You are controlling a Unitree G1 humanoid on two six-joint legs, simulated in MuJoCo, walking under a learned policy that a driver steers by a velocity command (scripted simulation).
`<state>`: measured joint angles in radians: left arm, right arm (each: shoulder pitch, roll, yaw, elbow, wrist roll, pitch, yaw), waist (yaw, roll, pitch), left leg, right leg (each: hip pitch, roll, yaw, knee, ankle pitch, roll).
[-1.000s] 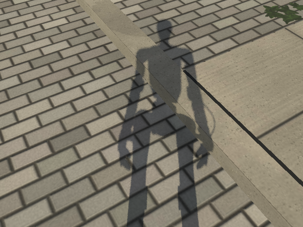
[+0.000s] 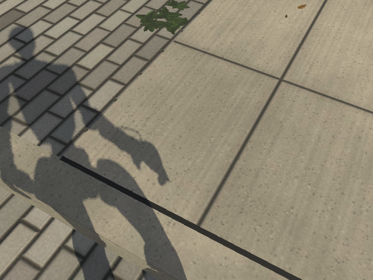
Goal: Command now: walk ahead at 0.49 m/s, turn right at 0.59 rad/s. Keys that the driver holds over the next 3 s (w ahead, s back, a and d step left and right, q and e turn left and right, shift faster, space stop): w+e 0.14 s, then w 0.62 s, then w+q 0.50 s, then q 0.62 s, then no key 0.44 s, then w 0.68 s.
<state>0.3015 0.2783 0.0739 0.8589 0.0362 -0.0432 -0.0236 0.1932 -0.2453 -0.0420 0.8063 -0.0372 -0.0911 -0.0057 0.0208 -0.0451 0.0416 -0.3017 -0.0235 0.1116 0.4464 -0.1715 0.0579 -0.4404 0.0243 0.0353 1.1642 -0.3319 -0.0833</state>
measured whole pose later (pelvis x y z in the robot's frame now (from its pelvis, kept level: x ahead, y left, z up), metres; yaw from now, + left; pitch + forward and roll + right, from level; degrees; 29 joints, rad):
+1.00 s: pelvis +0.55 -0.20 +0.11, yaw -6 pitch +3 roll +1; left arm 0.42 0.17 0.00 1.01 0.01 -0.11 0.04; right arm 0.04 -0.20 -0.04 0.78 0.04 -0.05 0.05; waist 0.08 0.04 -0.05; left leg -0.76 -0.01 -0.02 0.70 0.14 0.10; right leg 0.08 0.09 -0.14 0.15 -0.30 -0.11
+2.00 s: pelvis +0.88 -0.23 +0.10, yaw +29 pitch +2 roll -2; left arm 0.15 0.30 0.08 0.74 0.00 0.02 0.04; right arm 0.22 -0.26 -0.05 0.60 -0.03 0.04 0.00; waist 0.01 -0.03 0.01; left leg -0.37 0.00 0.00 0.63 -0.30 0.05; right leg -0.54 -0.06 -0.04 0.94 -0.46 0.04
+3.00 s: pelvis +1.10 -0.16 +0.09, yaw +31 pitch +3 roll +0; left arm -0.02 0.25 0.03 0.67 -0.02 -0.10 -0.05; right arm 0.50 -0.26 -0.06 0.82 0.02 -0.05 -0.01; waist -0.09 -0.01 0.01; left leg 0.05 0.03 0.00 0.44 -0.49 -0.01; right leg -0.51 0.00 -0.04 0.54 -0.08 -0.09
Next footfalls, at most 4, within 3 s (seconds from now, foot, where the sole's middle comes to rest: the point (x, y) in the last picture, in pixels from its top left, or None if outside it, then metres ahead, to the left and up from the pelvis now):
0.48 right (262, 275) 0.45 -0.22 -0.66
1.14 left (234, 181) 0.80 -0.15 -0.66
1.52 right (274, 132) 1.05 -0.34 -0.66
1.92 left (224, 161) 0.89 -0.12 -0.66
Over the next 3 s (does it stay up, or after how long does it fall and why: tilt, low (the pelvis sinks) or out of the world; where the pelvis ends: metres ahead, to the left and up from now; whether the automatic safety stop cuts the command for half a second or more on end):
stays up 1.10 -0.16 0.09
